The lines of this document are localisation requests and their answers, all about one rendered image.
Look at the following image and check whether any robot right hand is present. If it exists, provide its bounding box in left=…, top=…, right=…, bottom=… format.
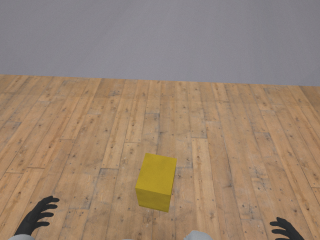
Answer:
left=269, top=217, right=304, bottom=240

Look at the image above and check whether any carton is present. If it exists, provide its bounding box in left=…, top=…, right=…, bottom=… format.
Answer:
left=135, top=153, right=177, bottom=213

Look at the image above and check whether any robot left hand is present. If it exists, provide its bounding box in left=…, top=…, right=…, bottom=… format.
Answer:
left=14, top=195, right=60, bottom=236

